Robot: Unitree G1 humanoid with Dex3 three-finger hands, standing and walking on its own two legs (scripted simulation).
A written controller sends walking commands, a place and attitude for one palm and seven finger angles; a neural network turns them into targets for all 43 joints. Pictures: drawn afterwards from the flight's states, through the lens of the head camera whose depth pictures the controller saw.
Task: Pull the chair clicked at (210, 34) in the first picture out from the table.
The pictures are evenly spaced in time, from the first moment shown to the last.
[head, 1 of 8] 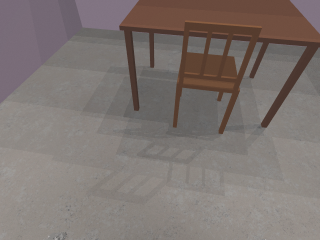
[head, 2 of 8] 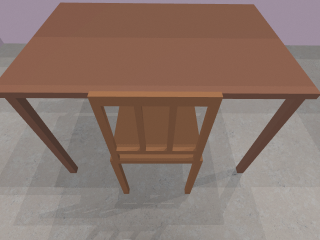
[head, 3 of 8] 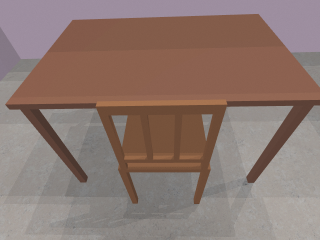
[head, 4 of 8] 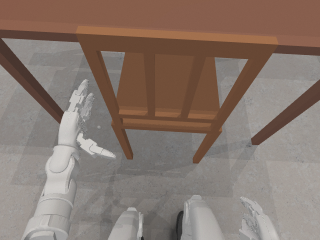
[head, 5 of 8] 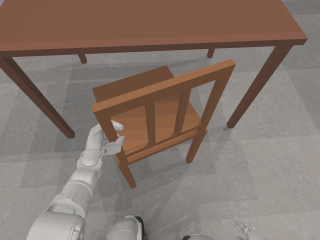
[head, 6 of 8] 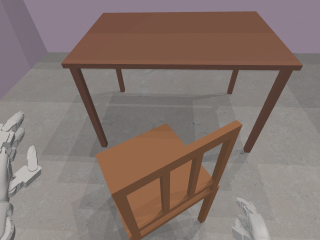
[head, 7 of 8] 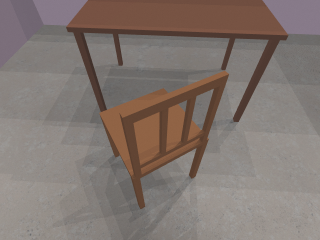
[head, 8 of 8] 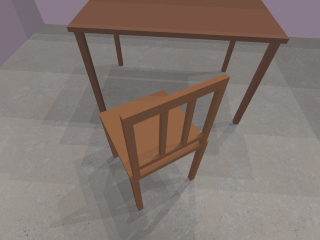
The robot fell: no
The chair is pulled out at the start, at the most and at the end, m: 0.00 0.52 0.52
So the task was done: yes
